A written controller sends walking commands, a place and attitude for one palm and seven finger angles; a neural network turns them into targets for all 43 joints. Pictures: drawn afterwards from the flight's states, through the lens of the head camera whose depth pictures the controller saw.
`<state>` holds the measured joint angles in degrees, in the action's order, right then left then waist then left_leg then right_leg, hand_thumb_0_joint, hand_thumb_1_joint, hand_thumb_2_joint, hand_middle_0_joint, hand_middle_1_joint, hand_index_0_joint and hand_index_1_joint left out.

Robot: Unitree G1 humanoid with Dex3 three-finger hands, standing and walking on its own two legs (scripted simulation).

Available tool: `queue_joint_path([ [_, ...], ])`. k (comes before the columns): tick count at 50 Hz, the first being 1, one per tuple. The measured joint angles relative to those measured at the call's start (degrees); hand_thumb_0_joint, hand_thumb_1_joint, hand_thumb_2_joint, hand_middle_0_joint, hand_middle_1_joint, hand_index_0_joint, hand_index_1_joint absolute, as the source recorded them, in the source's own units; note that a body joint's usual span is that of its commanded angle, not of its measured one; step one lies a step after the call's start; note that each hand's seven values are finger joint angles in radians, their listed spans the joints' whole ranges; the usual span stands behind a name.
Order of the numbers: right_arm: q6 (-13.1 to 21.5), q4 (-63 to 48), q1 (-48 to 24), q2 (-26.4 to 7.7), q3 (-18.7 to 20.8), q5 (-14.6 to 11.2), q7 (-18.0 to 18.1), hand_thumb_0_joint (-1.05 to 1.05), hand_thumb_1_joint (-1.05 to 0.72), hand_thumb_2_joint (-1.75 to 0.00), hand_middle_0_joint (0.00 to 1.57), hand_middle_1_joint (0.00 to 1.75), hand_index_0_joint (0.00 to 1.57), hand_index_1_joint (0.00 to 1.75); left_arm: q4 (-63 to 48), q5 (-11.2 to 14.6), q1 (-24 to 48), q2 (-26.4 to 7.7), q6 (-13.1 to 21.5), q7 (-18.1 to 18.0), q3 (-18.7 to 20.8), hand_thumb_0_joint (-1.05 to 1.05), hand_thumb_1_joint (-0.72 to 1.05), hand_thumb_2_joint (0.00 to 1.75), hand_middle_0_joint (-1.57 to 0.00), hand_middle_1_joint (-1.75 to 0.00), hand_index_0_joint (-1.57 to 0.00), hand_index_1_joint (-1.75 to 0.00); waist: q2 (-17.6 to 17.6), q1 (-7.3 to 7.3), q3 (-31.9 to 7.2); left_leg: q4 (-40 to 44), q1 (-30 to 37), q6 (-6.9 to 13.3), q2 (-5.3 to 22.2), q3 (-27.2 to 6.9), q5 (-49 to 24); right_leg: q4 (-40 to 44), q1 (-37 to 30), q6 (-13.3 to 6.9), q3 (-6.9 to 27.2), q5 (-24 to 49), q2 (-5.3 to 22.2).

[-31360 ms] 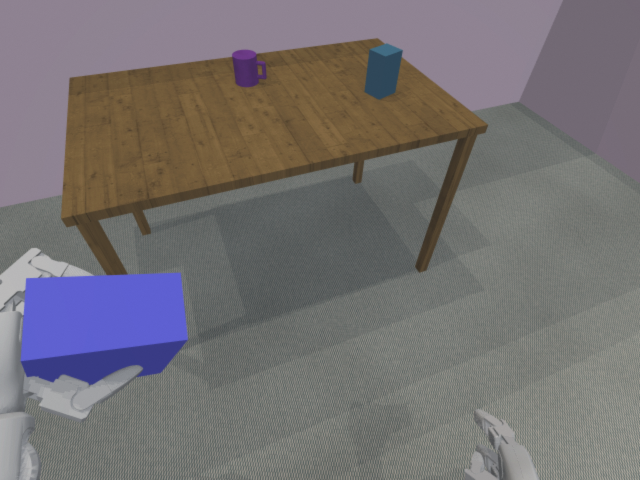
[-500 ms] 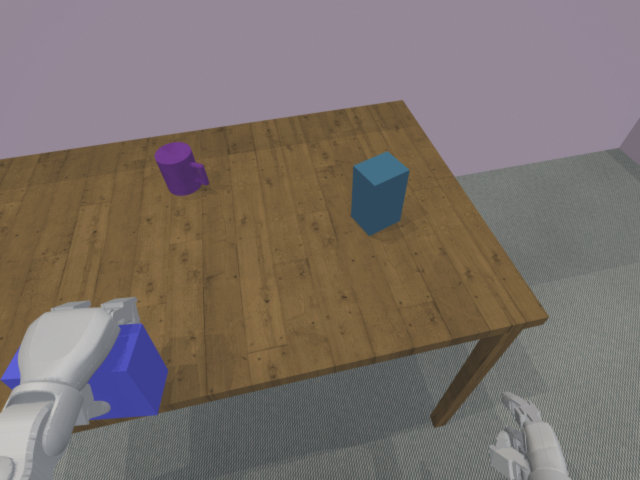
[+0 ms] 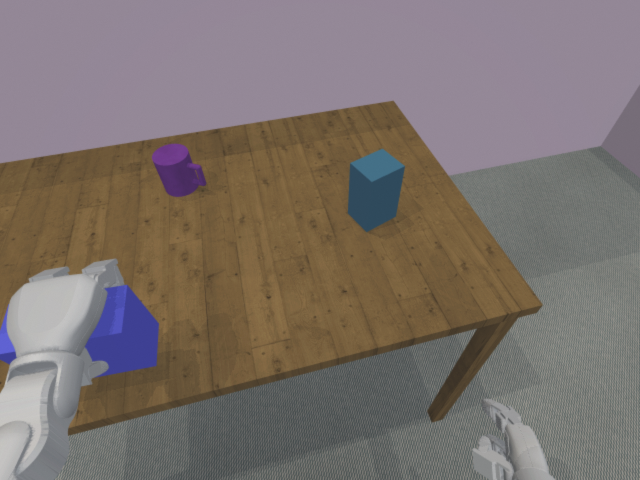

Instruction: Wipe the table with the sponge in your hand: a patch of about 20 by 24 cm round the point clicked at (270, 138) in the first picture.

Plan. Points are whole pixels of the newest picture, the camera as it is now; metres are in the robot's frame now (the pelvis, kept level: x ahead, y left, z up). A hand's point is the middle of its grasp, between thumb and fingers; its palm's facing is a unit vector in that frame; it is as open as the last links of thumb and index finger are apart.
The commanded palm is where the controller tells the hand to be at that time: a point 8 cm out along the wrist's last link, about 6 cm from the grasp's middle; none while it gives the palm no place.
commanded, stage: move the sponge above the wiping area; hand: left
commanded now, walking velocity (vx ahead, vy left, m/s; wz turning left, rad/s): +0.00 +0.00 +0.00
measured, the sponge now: (94, 342) +0.23 +0.35 +0.01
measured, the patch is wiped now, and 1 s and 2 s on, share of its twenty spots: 0.00 0.00 0.05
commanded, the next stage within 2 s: lower the sponge onto the table in 0.26 s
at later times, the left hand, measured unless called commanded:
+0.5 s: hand (65, 309) +0.24 +0.37 +0.07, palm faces +0.04 +0.00 -1.00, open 10.1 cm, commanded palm +0.21 +0.34 +0.11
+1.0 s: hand (60, 343) +0.22 +0.38 +0.03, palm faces -0.14 -0.06 -0.99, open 10.2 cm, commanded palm +0.21 +0.35 +0.09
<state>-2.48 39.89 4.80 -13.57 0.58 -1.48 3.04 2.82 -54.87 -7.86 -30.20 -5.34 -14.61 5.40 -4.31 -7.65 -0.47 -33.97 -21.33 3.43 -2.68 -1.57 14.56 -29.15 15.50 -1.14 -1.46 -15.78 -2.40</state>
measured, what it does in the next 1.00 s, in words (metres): stands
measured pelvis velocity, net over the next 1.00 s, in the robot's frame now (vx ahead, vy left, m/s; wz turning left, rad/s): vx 0.01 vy -0.01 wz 0.03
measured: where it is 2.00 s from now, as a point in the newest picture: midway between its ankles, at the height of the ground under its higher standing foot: outside the picture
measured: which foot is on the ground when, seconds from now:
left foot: down 0.00-1.00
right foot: down 0.00-1.00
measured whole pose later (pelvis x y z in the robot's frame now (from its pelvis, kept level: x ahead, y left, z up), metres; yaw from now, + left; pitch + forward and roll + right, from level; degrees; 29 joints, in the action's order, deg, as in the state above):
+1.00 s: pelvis +0.01 -0.01 +0.00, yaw +1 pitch +4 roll -2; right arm -2.7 39.2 4.6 -15.2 0.6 -3.8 3.2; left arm 16.8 -50.9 -5.0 -32.5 -12.5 -6.2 7.9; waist -5.2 -4.8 -2.3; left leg -32.9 -21.7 3.3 -3.0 -3.1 14.6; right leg -27.5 15.2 -1.2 -2.9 -16.1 -2.3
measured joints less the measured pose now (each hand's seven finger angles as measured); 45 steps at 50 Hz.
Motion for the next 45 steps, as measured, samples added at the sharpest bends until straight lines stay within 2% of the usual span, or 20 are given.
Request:
queue_joint_path([
  [3,-1.4,1.7,-0.8,-0.3,-0.5,-1.5,-0.1,0.01,-0.90,-0.90,0.20,0.30,0.20,0.30,5.8,3.4,3.4,-1.1,-8.3,0.3,2.0,0.00,-0.51,1.00,-0.73,-1.35,-0.75,-1.34,-0.5,0.39,-0.8,1.1,0.3,0.0,-0.1,-0.3,-0.7,0.8,-0.3,0.3,-0.2,0.5,0.1],
  [5,-1.9,1.7,-1.0,-0.7,-1.2,-2.6,0.4,0.01,-0.90,-0.90,0.21,0.30,0.20,0.30,10.7,4.8,5.5,-2.3,-13.1,3.9,1.9,0.00,-0.51,1.00,-0.73,-1.35,-0.74,-1.35,-0.7,1.24,-1.0,1.9,0.6,0.0,-0.4,-0.8,-1.3,1.4,-0.7,0.2,-0.8,0.7,0.4],
  [7,-1.5,0.9,-0.8,-1.2,-1.7,-3.2,1.0,0.01,-0.90,-0.90,0.21,0.30,0.20,0.30,14.4,5.3,6.7,-3.3,-14.9,8.5,0.4,0.00,-0.51,1.00,-0.73,-1.36,-0.74,-1.35,-0.9,2.10,-0.8,2.2,0.7,0.1,-0.7,-1.6,-1.7,1.7,-1.1,0.2,-1.6,0.8,0.6],
  [9,0.0,0.0,-0.4,-1.7,-1.8,-3.2,1.8,0.01,-0.90,-0.90,0.21,0.30,0.20,0.30,15.9,5.4,6.9,-3.2,-13.0,12.2,-1.4,0.00,-0.51,1.00,-0.73,-1.36,-0.74,-1.35,-1.2,2.50,-0.4,1.8,0.6,0.2,-0.9,-2.2,-1.6,1.8,-1.3,0.1,-2.2,0.7,0.6],
  [12,2.4,-0.5,0.4,-2.0,-1.4,-2.2,2.7,0.01,-0.90,-0.90,0.21,0.30,0.20,0.30,14.3,4.4,6.0,-1.4,-5.6,14.5,-3.5,0.00,-0.50,1.00,-0.73,-1.35,-0.74,-1.35,-1.0,2.27,0.2,0.9,0.4,0.2,-0.9,-2.6,-1.1,1.4,-1.3,0.0,-2.6,0.4,0.5],
  [14,3.5,-0.5,0.8,-1.8,-1.1,-1.2,3.2,0.01,-0.90,-0.90,0.21,0.30,0.20,0.30,10.7,2.6,5.0,-0.5,0.2,13.6,-3.4,0.00,-0.50,1.01,-0.73,-1.35,-0.74,-1.35,-0.6,1.67,0.5,0.5,0.5,0.1,-0.7,-2.3,-0.7,0.9,-1.3,-0.1,-2.4,0.1,0.4],
  [16,4.1,-0.2,1.0,-1.3,-0.8,-0.2,3.4,0.01,-0.90,-0.90,0.20,0.30,0.20,0.30,7.3,0.1,4.1,-0.3,5.6,10.6,-2.6,0.00,-0.50,1.01,-0.74,-1.35,-0.75,-1.35,-0.1,1.20,0.4,0.2,0.4,-0.2,-0.5,-2.0,-0.4,0.4,-1.0,-0.3,-1.9,-0.2,0.3],
  [18,3.7,0.2,0.7,-0.9,-0.5,0.3,3.0,0.01,-0.90,-0.90,0.20,0.30,0.20,0.30,5.7,-1.6,4.0,-0.5,8.0,6.6,-1.1,0.00,-0.50,1.01,-0.74,-1.35,-0.75,-1.35,-0.1,1.05,0.2,0.1,0.3,-0.4,-0.1,-1.5,-0.1,0.3,-0.8,-0.5,-1.4,-0.3,-0.1],
  [20,2.5,0.6,0.2,-0.5,-0.2,0.0,1.9,0.01,-0.90,-0.90,0.20,0.30,0.20,0.30,6.1,-1.1,4.7,-1.1,6.1,3.5,0.5,0.00,-0.51,1.01,-0.74,-1.35,-0.75,-1.35,-0.2,0.99,-0.1,0.3,0.4,-0.6,0.2,-0.9,-0.1,0.4,-0.5,-0.5,-0.8,-0.1,-0.3],
  [23,0.4,1.4,-0.6,-0.3,-0.2,-1.1,0.6,0.01,-0.90,-0.90,0.20,0.30,0.20,0.30,9.1,2.4,6.2,-1.4,-1.4,1.6,2.7,0.00,-0.51,1.01,-0.74,-1.35,-0.75,-1.35,-0.5,1.31,-1.0,1.5,0.7,-0.7,0.4,-0.3,-0.4,1.1,-0.4,-0.5,-0.1,0.3,-0.5],
  [26,-1.2,1.0,-0.5,-1.0,-0.7,-2.2,-0.2,0.01,-0.90,-0.90,0.21,0.30,0.20,0.30,12.8,4.7,6.3,-2.3,-9.3,4.9,3.1,0.00,-0.51,1.00,-0.73,-1.36,-0.74,-1.35,-0.9,2.33,-1.6,2.7,1.2,-0.6,0.2,-0.4,-0.9,1.9,-0.8,-0.5,-0.2,0.5,-0.3],
  [28,-1.4,0.2,-0.1,-1.8,-1.1,-2.7,-0.1,0.01,-0.90,-0.90,0.21,0.30,0.20,0.30,14.0,4.9,5.1,-3.0,-11.8,8.9,1.9,0.00,-0.51,1.00,-0.73,-1.36,-0.74,-1.36,-1.2,3.06,-1.4,3.0,1.5,-0.5,0.0,-0.9,-1.0,2.2,-1.3,-0.5,-0.7,0.4,-0.1],
  [30,-0.9,-0.7,0.4,-2.5,-1.1,-2.6,0.4,0.01,-0.90,-0.90,0.21,0.30,0.20,0.30,13.8,4.8,3.4,-3.0,-10.7,12.4,0.7,0.00,-0.51,1.00,-0.73,-1.36,-0.74,-1.36,-1.4,3.35,-0.9,2.7,1.6,-0.4,-0.2,-1.5,-0.8,2.4,-1.9,-0.4,-1.3,0.2,0.1],
  [33,0.7,-1.1,1.3,-3.0,-0.8,-1.6,1.8,0.01,-0.90,-0.90,0.21,0.30,0.20,0.30,11.5,4.4,1.3,-2.2,-3.8,15.0,-0.5,0.00,-0.51,1.01,-0.74,-1.36,-0.75,-1.35,-1.1,2.57,0.2,1.9,1.9,-0.2,-0.3,-2.1,-0.3,2.4,-2.6,-0.5,-1.9,-0.2,0.0],
  [35,1.9,-0.9,1.7,-2.9,-0.6,-0.7,2.8,0.01,-0.90,-0.90,0.20,0.30,0.20,0.30,8.8,3.3,0.2,-1.7,2.0,13.9,-0.4,0.00,-0.51,1.01,-0.74,-1.36,-0.75,-1.35,-0.4,1.68,0.8,1.3,1.9,-0.3,-0.2,-2.2,0.1,2.1,-2.9,-0.5,-2.0,-0.4,-0.1],
  [38,2.7,-0.1,1.4,-2.2,-0.1,0.4,3.1,0.01,-0.90,-0.90,0.20,0.30,0.20,0.30,6.2,0.2,-0.3,-1.4,8.5,9.0,0.9,0.00,-0.51,1.01,-0.74,-1.35,-0.75,-1.35,0.1,0.71,0.9,0.4,1.4,-0.6,0.1,-2.1,0.7,1.6,-2.5,-0.7,-1.9,-0.7,-0.4],
  [40,2.4,0.3,0.6,-1.7,0.4,0.4,2.7,0.01,-0.90,-0.90,0.20,0.30,0.20,0.30,6.2,-1.0,0.6,-1.7,9.1,5.4,2.2,0.00,-0.51,1.01,-0.74,-1.35,-0.75,-1.35,0.2,0.39,0.6,-0.1,0.7,-0.7,0.4,-1.9,1.0,1.2,-1.7,-0.8,-1.6,-0.7,-0.6],
  [41,2.1,0.5,0.2,-1.4,0.6,0.2,2.3,0.01,-0.90,-0.90,0.20,0.30,0.20,0.30,6.7,-0.9,1.2,-1.8,8.2,3.8,2.9,0.00,-0.51,1.01,-0.74,-1.35,-0.75,-1.35,0.1,0.37,0.4,-0.2,0.3,-0.7,0.4,-1.7,1.0,1.0,-1.2,-0.8,-1.5,-0.7,-0.7],
  [43,1.3,1.0,-0.6,-1.0,0.8,-0.4,1.4,0.01,-0.90,-0.90,0.20,0.30,0.20,0.30,8.6,0.6,2.6,-1.9,4.8,1.9,4.4,0.00,-0.51,1.01,-0.74,-1.35,-0.75,-1.35,0.1,0.51,-0.3,-0.1,-0.2,-0.7,0.5,-1.3,0.9,0.8,-0.4,-0.7,-1.0,-0.6,-0.7],
  [45,0.4,1.1,-1.0,-0.8,0.7,-1.1,0.7,0.01,-0.90,-0.90,0.20,0.30,0.20,0.30,10.9,2.5,3.5,-2.1,0.2,2.0,5.4,0.00,-0.51,1.01,-0.74,-1.35,-0.75,-1.35,0.0,1.02,-1.3,0.3,-0.5,-0.6,0.4,-1.0,0.6,0.9,0.1,-0.6,-0.8,-0.5,-0.6],
])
